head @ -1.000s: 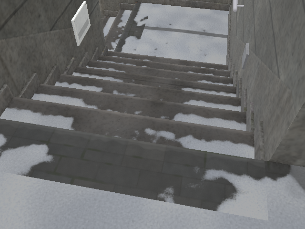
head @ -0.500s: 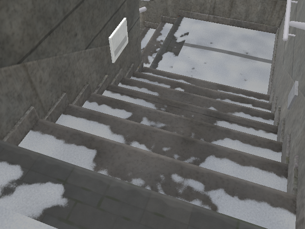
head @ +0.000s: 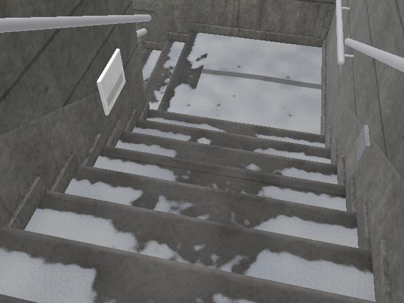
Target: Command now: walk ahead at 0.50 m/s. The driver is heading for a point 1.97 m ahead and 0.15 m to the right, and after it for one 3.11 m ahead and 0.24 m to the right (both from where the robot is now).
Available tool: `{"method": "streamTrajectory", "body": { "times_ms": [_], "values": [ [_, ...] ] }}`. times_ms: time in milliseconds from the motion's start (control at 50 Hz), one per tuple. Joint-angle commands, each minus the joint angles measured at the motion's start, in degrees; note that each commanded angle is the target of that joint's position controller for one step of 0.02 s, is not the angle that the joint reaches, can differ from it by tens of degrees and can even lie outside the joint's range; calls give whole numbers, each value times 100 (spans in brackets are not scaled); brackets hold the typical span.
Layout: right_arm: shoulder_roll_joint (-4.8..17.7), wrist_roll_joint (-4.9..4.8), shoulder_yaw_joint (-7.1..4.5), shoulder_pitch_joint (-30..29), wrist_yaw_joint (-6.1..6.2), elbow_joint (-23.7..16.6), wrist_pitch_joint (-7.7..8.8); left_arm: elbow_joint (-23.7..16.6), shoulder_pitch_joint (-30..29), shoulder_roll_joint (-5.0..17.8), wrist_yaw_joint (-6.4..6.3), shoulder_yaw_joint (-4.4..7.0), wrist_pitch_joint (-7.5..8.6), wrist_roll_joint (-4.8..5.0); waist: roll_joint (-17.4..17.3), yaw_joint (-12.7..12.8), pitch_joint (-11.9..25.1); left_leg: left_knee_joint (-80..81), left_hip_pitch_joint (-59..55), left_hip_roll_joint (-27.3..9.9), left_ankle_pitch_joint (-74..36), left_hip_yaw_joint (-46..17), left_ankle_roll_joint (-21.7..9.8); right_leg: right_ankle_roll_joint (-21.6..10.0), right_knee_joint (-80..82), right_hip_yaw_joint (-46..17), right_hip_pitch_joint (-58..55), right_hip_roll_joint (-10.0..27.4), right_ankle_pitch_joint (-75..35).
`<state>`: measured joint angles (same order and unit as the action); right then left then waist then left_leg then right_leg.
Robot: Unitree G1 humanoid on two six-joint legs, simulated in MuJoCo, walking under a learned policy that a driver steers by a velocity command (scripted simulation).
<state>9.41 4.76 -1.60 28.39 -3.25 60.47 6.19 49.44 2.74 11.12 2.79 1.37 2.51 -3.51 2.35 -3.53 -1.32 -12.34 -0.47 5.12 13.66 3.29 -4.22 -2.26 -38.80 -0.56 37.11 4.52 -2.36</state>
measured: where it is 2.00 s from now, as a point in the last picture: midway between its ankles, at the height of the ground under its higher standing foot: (186, 217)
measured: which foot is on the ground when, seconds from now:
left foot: down 0.00-0.14, up 0.16-0.84, down 0.86-1.00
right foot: up 0.00-0.10, down 0.12-0.88, up 0.90-1.00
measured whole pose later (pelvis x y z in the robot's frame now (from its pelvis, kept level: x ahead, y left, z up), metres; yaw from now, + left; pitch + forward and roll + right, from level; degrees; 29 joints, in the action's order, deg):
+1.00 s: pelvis +0.50 +0.07 -0.19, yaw +0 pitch -1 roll +0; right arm 11.5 0.5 -3.1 15.3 -1.7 56.4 2.6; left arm 57.0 23.3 14.5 -2.6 2.8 1.2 -1.3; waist 1.9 2.8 -3.7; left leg -37.9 20.5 0.0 16.4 5.4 -3.9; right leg -3.3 -104.7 -4.6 29.7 0.9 35.0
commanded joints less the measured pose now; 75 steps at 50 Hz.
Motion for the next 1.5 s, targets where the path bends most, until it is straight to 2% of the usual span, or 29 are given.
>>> {"method": "streamTrajectory", "body": {
  "times_ms": [20, 40, 100, 120, 160, 200, 320, 340, 460, 600, 640, 680, 740, 800, 820, 860, 880, 940, 1000, 1020, 1160, 1260, 1280, 1320, 1420, 1440, 1460, 1480, 1500],
  "values": [
    [777, 139, -144, 372, -197, 24, 89, -253, -188, 509, -11, 110, 78, -23, -390, 192, -145, -38, -756, -2057, -3263, -902, -1184, -90, 349, -291, 569, 76, 424],
    [995, -587, -254, -111, 227, -310, -64, -413, -430, 700, -124, 169, 84, 332, -412, 170, -333, -155, -394, -1570, -3457, -411, -644, -109, 350, 556, -128, -238, 475],
    [1062, -412, -236, -8, 491, -185, -192, -188, 501, 576, -216, 218, 88, 321, -838, 486, -116, -1248, -153, -1518, -4851, -449, -346, -285, 623, 540, -1795, -633, 1155],
    [702, 407, -48, 276, 25, 124, -76, 88, 1198, 741, -121, 239, 235, 196, -110, 892, 419, -1920, 660, -1511, -4302, -541, -406, -613, 983, -108, -3092, -253, -95],
    [136, 225, 72, 985, -311, -204, 112, 514, 3318, 1413, -89, 359, 330, 62, 1692, 977, 2575, -5406, 3570, 189, 2204, -639, 126, -2685, 1660, -3725, -6954, 1683, 105],
    [1177, -757, -310, -556, 216, -507, -7, 419, 2214, 1481, -221, 512, 200, 322, 49, 756, 278, -6468, 4246, -380, 1061, -838, -5, -1713, 2121, -2811, -4643, 1658, 491],
    [559, -312, -288, -810, 400, -611, -659, 307, 1961, 916, -257, 264, 308, 354, 112, 134, -189, -4712, 2817, -972, 301, -661, 186, -1199, 2975, -1213, -2343, 743, 569],
    [-152, 431, 39, -964, 197, -782, -402, 543, 2387, 157, -125, 81, 566, -184, 298, 448, -554, -4817, 3682, -1115, -469, -1195, 105, -1370, 3224, -1373, -2575, 857, 1578],
    [842, -468, -266, -1487, 272, -917, -702, 395, 2481, 1280, -216, 324, 321, 388, -92, 302, 93, -4179, 3152, -1021, -1481, -320, 326, -1085, 2836, -624, -2616, 704, -606],
    [965, -335, -432, -3028, 304, -1309, -612, 750, 3790, 955, -487, 362, 287, 234, 131, 964, -632, -3655, 5930, -1155, -1621, -864, 271, -1232, 2078, -1213, -4953, 968, 485],
    [-150, 376, 44, -2474, 102, -1210, -160, 1358, 4595, -882, -459, -264, 585, -404, 182, 1155, -778, -2388, 6493, -1518, -3660, -1052, 313, -1089, 1334, -905, -5194, 870, 875],
    [1051, -433, -340, -3567, 75, -1608, -350, 519, 3018, 1103, -510, 278, 489, 318, -93, 962, -664, -2295, 4202, -1059, -3781, -383, 403, -1024, 1304, -909, -2883, 593, 1459],
    [538, -509, -244, -3117, -33, -1527, -536, 498, 2955, 641, -442, 149, 395, 314, 110, 977, -696, -1948, 2692, -839, -4300, -147, 201, -710, 764, -501, -1975, 307, 1827],
    [641, -437, -228, -3065, 135, -1474, -496, 532, 3110, 648, -504, 199, 247, 119, 78, 1216, -746, -943, 2682, -1037, -4299, -363, 119, -604, -361, -454, -2867, 229, 1610],
    [442, 588, -23, -1960, 41, -1045, -398, 1186, 4045, 290, -219, -135, 316, -306, -405, 799, -852, -438, 2116, -1621, -4502, -687, 71, -301, -1062, -599, -2837, 273, 2269],
    [1255, 248, -407, 260, 117, -301, -325, 903, 3124, 911, 143, 14, 235, -300, -804, -169, -134, -597, -695, -1039, -4599, 164, 247, -152, -2801, -193, -1858, -176, 1841],
    [1746, -239, -601, 685, 213, -230, -390, 751, 2588, 1090, -450, 306, 67, 449, -654, -842, 600, -781, -1150, -1388, -4167, -350, -21, -428, -5943, 83, -1472, -735, 3002],
    [1432, -628, -438, 587, 73, -430, -352, 604, 3304, 770, -686, 211, 74, 496, -1207, -137, 1931, -2483, -2624, -2724, -5318, -1739, -428, -146, -7617, -451, 1472, -405, 4581],
    [902, -433, -240, -582, 215, -520, -224, 242, 1951, 651, -487, 222, -216, 51, -634, 338, 41, -1013, 1140, -2744, -612, -2388, -1073, -136, -5499, -718, 1157, 26, 2362],
    [379, 470, 89, -813, -63, -562, 20, 291, 2319, 214, -187, -74, 176, -255, 27, 798, -1206, -624, 3304, -2388, -723, -2044, -994, -234, -4235, -1098, 843, 579, 686],
    [798, -603, -181, 257, 348, -131, -82, 38, 1026, 627, -228, 221, -191, 183, -452, 434, 99, -1663, 1474, -1899, -884, -1719, -993, -51, -1968, -705, 1023, 136, -970],
    [664, -454, -127, 152, 518, -289, -143, -257, 91, 340, -11, 211, -164, 118, -444, 167, -424, -2161, 2409, -1569, 1554, -1446, -797, 22, -412, -277, -1, -128, -2602],
    [-141, 505, 199, 1338, 363, 176, 52, 48, 638, 55, 131, -107, 2, -474, -430, -263, -1188, -2498, 1891, -1786, 1462, -1092, -922, -14, 733, -419, 892, 364, -2705],
    [688, -421, -95, 560, 512, -202, -133, -560, -957, 295, 88, 128, 44, 248, -320, -506, -677, -2539, 2523, -1539, 1157, -1385, -784, 125, 646, 65, -589, -127, -2462],
    [771, -162, -145, 732, 702, -184, -464, -170, 191, 443, -81, 208, -20, 408, -389, -346, -747, -4517, 1523, -1482, -440, -1127, -661, -166, 2094, -78, -1620, 90, -1274],
    [317, 539, 203, 1643, 150, 477, -268, 571, 2060, 779, -32, 252, 93, -433, 82, 438, -534, -5336, 1890, -1698, -207, -1409, -253, -409, 2554, -22, -3018, 326, -2572],
    [985, 468, 26, 983, -296, 340, -244, 863, 3481, 1370, 2, 665, 163, -375, 66, 1349, 23, -6740, 3296, -1295, -226, -1186, -24, -678, 1891, 265, -5365, 59, -1710],
    [894, -667, -344, 544, 367, -141, -278, 1145, 3285, 1462, -9, 512, 49, 125, 1019, 935, 1037, -9825, 4427, -14, 3975, 153, 41, -763, 130, -481, -6318, 1063, -5314],
    [1022, -768, -274, 794, 606, -354, -302, 919, 3380, 1372, 1, 467, -47, 379, 1114, 861, 1965, -11060, 5626, -287, 4028, -299, -20, -1009, -517, -1316, -7291, 1572, -4653]
  ]
}}
Keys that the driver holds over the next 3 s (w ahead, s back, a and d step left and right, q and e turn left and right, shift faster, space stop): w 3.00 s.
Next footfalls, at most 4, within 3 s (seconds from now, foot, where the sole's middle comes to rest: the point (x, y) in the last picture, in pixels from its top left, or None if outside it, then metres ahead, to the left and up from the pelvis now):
0.12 right None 0.23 -0.11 -0.78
0.86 left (156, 296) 0.58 0.16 -0.95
1.46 right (214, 245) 0.86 -0.08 -1.11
2.06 left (164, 201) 1.21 0.16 -1.28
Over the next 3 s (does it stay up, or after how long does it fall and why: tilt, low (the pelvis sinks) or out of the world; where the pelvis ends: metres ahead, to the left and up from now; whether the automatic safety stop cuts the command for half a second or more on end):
stays up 1.54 0.01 -0.70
